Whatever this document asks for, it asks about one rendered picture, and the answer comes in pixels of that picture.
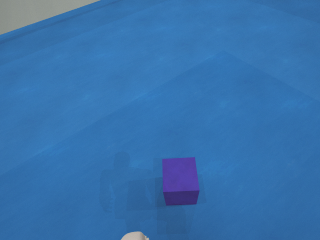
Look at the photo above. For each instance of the carton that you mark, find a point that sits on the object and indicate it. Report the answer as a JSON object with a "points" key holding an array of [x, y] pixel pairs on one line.
{"points": [[180, 181]]}

